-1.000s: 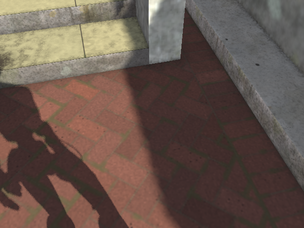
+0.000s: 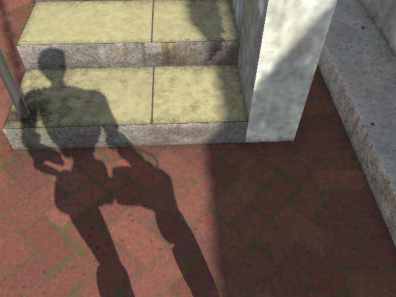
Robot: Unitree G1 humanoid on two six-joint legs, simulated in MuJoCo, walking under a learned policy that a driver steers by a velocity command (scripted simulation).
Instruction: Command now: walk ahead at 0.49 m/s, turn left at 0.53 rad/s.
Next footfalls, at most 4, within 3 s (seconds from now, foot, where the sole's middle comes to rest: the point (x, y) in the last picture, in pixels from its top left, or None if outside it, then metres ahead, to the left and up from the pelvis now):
0.24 right None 0.31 -0.14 -0.78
0.78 left None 0.49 0.21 -0.78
1.30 right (149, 212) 0.82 0.18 -0.78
1.80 left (98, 176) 1.00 0.40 -0.78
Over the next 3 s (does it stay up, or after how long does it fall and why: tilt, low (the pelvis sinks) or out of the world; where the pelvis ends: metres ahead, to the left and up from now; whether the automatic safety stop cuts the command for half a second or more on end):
stays up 1.47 0.20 0.15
